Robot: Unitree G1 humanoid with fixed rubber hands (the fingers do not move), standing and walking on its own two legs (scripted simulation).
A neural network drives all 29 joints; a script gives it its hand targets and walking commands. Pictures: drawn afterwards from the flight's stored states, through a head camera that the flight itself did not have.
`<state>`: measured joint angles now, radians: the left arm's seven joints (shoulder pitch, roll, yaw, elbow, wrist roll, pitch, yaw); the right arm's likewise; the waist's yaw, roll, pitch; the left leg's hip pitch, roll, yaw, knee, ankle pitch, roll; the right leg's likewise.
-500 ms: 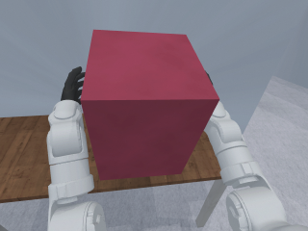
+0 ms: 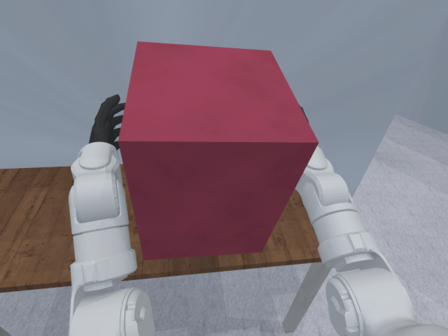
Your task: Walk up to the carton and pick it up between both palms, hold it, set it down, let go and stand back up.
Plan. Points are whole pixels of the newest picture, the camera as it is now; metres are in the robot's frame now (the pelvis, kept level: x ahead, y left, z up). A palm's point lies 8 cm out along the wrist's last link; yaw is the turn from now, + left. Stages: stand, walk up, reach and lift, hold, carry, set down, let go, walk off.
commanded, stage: hold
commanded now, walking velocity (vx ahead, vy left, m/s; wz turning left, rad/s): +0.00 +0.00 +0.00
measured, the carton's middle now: (206, 157) +0.38 +0.01 +0.17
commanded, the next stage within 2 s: set down in 0.38 s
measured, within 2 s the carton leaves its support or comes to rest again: neither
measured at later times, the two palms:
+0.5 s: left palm (102, 143) +0.35 +0.17 +0.23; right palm (299, 139) +0.36 -0.15 +0.22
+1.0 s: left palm (112, 153) +0.40 +0.18 +0.18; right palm (285, 151) +0.40 -0.14 +0.17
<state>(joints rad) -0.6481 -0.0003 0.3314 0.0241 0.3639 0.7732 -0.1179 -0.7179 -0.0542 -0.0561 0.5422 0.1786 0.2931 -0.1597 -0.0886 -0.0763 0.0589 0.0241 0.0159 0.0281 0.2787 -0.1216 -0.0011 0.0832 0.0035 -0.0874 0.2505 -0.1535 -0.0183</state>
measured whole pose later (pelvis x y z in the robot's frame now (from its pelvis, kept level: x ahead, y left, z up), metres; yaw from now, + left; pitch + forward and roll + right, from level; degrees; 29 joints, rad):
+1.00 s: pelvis +0.03 +0.00 +0.00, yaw +1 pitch -9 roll +0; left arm -0.55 -0.01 0.28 0.10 0.32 0.46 -0.09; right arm -0.58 -0.01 -0.10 0.54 0.05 -0.03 -0.15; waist -0.05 -0.09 0.11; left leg 0.02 0.01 0.02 0.31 -0.18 0.00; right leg 0.11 0.00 -0.11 0.23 -0.19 -0.01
